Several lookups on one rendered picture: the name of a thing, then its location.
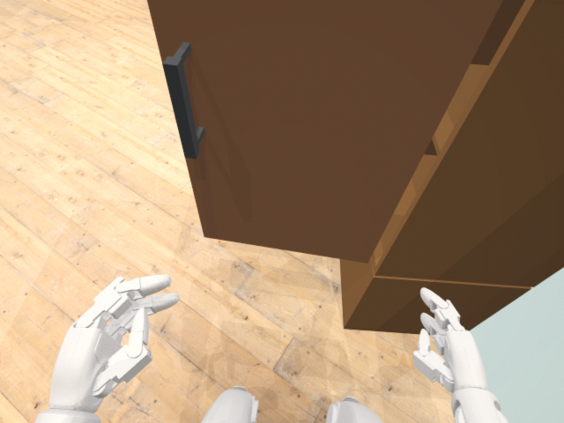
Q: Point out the right robot shin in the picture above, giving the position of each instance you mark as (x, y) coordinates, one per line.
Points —
(351, 399)

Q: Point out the handle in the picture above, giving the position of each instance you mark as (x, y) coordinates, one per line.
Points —
(179, 95)

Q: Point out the cupboard door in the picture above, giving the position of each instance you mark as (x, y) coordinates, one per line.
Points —
(316, 112)

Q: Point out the robot left hand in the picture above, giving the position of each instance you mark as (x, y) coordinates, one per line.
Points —
(78, 381)

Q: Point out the robot right hand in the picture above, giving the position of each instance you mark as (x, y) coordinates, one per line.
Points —
(457, 345)

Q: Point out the left robot thigh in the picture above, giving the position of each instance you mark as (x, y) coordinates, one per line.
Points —
(233, 406)

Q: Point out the robot right forearm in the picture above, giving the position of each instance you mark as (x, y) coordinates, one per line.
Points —
(475, 405)

